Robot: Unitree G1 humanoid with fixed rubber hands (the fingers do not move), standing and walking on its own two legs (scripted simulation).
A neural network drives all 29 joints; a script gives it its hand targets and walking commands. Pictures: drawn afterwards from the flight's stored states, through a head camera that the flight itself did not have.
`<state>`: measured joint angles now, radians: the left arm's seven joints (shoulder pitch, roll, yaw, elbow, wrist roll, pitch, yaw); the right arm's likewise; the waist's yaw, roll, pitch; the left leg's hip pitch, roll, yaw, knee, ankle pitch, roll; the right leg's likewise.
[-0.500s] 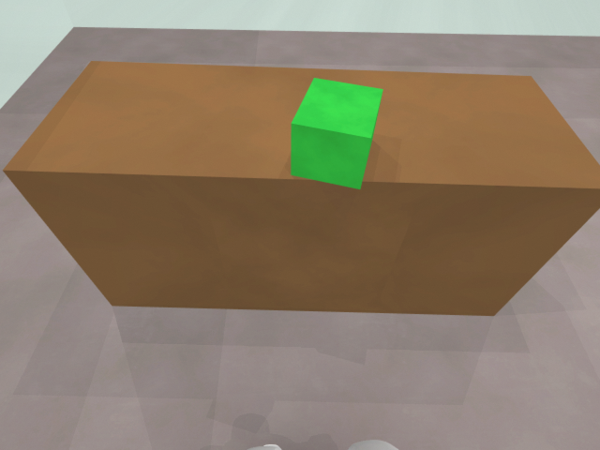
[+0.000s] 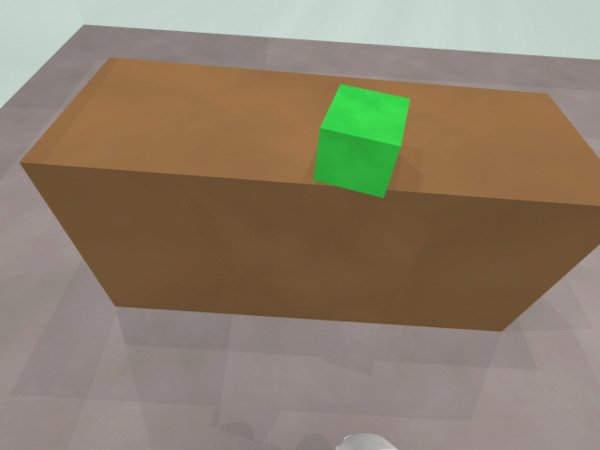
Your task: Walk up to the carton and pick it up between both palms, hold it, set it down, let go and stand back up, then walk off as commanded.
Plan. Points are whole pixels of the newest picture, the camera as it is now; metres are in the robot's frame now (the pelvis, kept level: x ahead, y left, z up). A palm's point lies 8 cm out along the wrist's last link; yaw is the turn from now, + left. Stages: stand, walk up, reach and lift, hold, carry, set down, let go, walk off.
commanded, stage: walk off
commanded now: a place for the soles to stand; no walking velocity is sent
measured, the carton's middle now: (361, 139) +0.74 -0.16 -0.02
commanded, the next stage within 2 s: stand in 1.86 s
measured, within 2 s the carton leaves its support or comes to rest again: neither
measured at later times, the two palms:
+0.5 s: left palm out of the picture +0.15 +0.21 -0.13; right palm (590, 419) +0.17 -0.42 -0.10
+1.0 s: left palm out of the picture +0.14 +0.22 -0.14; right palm out of the picture +0.12 -0.41 -0.08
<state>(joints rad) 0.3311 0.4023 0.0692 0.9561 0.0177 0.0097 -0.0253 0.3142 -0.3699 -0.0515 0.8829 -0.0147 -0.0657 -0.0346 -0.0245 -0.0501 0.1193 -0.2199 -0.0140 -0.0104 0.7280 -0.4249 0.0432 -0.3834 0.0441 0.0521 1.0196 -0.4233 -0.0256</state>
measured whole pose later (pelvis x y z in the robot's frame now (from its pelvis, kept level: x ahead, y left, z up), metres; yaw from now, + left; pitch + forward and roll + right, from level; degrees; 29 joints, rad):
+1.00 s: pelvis +0.06 -0.09 -0.01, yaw -4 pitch -4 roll -1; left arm 0.22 0.42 0.07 0.89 0.02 0.04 0.00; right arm 0.17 -0.36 -0.05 0.88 0.00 -0.01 -0.04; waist 0.00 -0.08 0.15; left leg -0.38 0.03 -0.01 0.81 -0.37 0.01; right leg -0.44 0.10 0.04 1.10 -0.49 -0.03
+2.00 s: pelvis +0.02 -0.10 -0.01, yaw -4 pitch -4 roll +0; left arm 0.18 0.40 0.06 0.90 0.02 -0.01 0.00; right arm 0.17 -0.36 -0.05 0.88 0.00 -0.01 0.01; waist -0.01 0.00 0.16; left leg -0.34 -0.02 -0.01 0.75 -0.33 0.01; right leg -0.32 0.03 0.04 0.77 -0.37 -0.02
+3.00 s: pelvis +0.02 -0.10 +0.00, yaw -4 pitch -2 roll +0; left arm 0.11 0.40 0.04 0.95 0.02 -0.02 0.00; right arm 0.14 -0.36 -0.05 0.88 0.00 -0.01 0.01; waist -0.01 0.00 0.16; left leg -0.34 -0.02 -0.01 0.66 -0.27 0.01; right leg -0.32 0.03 0.04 0.68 -0.31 -0.02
